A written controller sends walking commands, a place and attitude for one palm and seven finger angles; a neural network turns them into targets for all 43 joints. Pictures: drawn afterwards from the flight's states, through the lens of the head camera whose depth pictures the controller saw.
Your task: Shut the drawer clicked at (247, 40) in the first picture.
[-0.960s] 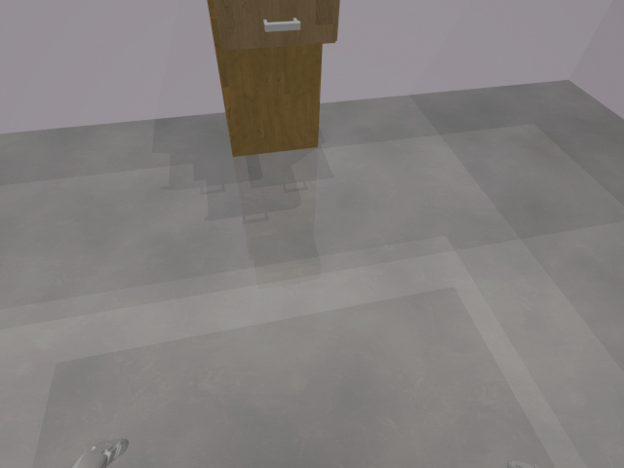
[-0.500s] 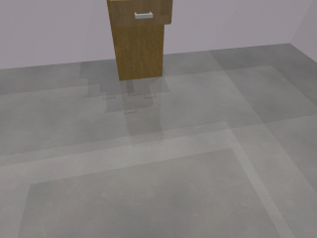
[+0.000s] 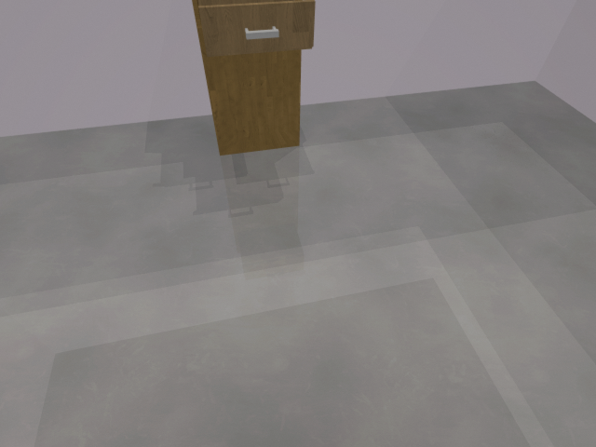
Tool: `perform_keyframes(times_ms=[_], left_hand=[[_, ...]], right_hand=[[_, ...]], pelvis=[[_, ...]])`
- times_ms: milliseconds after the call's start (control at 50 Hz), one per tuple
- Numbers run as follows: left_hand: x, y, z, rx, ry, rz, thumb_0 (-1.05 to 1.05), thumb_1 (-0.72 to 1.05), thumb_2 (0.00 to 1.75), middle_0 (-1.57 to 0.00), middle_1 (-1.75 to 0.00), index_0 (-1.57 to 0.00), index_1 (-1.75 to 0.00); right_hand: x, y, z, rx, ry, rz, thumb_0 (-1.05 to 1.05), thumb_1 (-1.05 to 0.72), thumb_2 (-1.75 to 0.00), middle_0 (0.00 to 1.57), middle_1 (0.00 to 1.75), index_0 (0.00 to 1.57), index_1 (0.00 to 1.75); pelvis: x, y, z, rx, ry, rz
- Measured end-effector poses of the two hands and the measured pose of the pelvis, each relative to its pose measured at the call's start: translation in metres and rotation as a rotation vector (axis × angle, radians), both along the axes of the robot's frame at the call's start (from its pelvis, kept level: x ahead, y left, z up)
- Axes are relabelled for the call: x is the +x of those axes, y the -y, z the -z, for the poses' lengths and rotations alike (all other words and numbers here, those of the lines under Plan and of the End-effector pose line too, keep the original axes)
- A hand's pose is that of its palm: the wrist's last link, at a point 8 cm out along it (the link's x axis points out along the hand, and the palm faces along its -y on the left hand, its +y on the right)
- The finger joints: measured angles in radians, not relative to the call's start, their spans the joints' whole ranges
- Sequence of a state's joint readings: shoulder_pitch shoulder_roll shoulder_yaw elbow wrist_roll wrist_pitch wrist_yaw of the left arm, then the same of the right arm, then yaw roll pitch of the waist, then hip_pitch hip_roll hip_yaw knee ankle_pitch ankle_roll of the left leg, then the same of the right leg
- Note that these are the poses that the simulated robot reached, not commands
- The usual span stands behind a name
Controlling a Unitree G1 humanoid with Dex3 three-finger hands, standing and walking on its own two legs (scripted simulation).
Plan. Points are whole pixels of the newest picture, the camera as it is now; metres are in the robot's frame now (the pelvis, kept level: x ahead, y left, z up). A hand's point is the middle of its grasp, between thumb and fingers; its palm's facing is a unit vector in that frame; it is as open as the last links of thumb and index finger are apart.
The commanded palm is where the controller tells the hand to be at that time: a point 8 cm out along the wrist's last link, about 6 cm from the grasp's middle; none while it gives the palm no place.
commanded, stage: stand and wait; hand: left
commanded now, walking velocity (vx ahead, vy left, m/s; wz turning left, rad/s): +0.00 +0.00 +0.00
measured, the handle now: (261, 32) +1.43 +0.21 -0.02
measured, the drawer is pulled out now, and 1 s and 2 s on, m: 0.30 0.30 0.30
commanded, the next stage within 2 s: look at it before walking up in 0.06 s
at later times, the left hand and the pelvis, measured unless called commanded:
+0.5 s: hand out of the picture +0.07 +0.25 -0.16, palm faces -0.02 -0.95 -0.32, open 7.4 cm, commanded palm none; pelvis +0.00 +0.00 +0.00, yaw +0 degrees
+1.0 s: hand out of the picture +0.05 +0.22 -0.18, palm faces -0.02 -0.97 -0.24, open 7.4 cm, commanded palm none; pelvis +0.03 +0.01 -0.01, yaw -2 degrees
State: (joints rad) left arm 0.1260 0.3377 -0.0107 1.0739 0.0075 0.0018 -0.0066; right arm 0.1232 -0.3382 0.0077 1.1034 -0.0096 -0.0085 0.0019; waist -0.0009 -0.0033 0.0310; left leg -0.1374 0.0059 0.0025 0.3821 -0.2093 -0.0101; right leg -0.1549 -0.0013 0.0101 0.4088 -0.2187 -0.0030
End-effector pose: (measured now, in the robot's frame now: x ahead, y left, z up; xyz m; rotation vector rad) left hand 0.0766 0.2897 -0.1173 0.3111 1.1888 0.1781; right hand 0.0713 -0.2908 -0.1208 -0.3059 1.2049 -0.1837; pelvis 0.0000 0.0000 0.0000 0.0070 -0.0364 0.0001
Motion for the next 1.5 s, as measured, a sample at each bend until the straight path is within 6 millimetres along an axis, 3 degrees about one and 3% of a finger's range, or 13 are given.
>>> perform_keyframes(times_ms=[840, 1000, 1160, 1200, 1260, 1340, 1400, 1460, 1500], left_hand=[[-0.011, -0.004, 0.002, 0.001, -0.035, -0.016, 0.01, 0.90, 0.89, -0.20, -0.30, -0.21, -0.30], [-0.031, 0.022, 0.026, -0.086, -0.129, -0.043, 0.01, 0.90, 0.89, -0.20, -0.30, -0.20, -0.29], [-0.045, 0.041, 0.054, -0.189, -0.291, -0.076, 0.01, 0.90, 0.89, -0.20, -0.30, -0.20, -0.30], [-0.033, 0.042, 0.055, -0.192, -0.333, -0.046, 0.01, 0.90, 0.89, -0.20, -0.30, -0.20, -0.30], [0.009, 0.044, 0.052, -0.188, -0.321, -0.003, 0.01, 0.90, 0.89, -0.20, -0.30, -0.20, -0.29], [0.096, 0.052, 0.048, -0.186, -0.206, 0.054, 0.01, 0.91, 0.89, -0.20, -0.30, -0.20, -0.29], [0.172, 0.066, 0.044, -0.176, -0.099, 0.109, 0.01, 0.91, 0.89, -0.20, -0.30, -0.20, -0.29], [0.242, 0.084, 0.045, -0.161, 0.007, 0.160, 0.01, 0.91, 0.89, -0.20, -0.30, -0.20, -0.29], [0.276, 0.095, 0.048, -0.146, 0.072, 0.173, 0.01, 0.91, 0.89, -0.20, -0.30, -0.20, -0.29]], right_hand=[[0.006, -0.004, -0.002, -0.002, -0.002, -0.007, 0.01, -0.90, -0.90, 0.21, 0.30, 0.20, 0.30], [-0.017, -0.030, 0.017, 0.060, -0.073, 0.045, 0.01, -0.90, -0.90, 0.21, 0.30, 0.20, 0.30], [-0.036, -0.069, 0.031, 0.089, -0.168, 0.154, 0.01, -0.90, -0.90, 0.21, 0.30, 0.20, 0.30], [-0.042, -0.079, 0.030, 0.093, -0.168, 0.202, 0.01, -0.90, -0.90, 0.21, 0.30, 0.20, 0.30], [-0.060, -0.095, 0.025, 0.111, -0.227, 0.269, 0.00, -0.90, -0.90, 0.21, 0.30, 0.20, 0.30], [-0.085, -0.115, 0.016, 0.155, -0.381, 0.334, 0.00, -0.90, -0.90, 0.21, 0.30, 0.20, 0.30], [-0.091, -0.123, 0.012, 0.191, -0.485, 0.377, 0.00, -0.90, -0.90, 0.21, 0.30, 0.20, 0.30], [-0.083, -0.119, 0.016, 0.217, -0.556, 0.416, 0.01, -0.90, -0.90, 0.21, 0.30, 0.20, 0.30], [-0.066, -0.107, 0.026, 0.228, -0.570, 0.432, 0.01, -0.90, -0.90, 0.21, 0.30, 0.20, 0.30]], pelvis=[[0.002, -0.003, -0.002, -0.001, -0.006, 0.003], [0.028, -0.005, 0.007, -0.010, -0.015, 0.034], [0.073, -0.021, 0.020, -0.017, -0.032, 0.077], [0.085, -0.023, 0.021, -0.015, -0.029, 0.101], [0.105, -0.021, 0.017, -0.021, -0.025, 0.107], [0.134, -0.013, 0.013, -0.026, -0.027, 0.119], [0.158, -0.003, 0.017, -0.027, -0.029, 0.136], [0.189, 0.012, 0.027, -0.027, -0.020, 0.155], [0.211, 0.025, 0.037, -0.012, -0.009, 0.165]])
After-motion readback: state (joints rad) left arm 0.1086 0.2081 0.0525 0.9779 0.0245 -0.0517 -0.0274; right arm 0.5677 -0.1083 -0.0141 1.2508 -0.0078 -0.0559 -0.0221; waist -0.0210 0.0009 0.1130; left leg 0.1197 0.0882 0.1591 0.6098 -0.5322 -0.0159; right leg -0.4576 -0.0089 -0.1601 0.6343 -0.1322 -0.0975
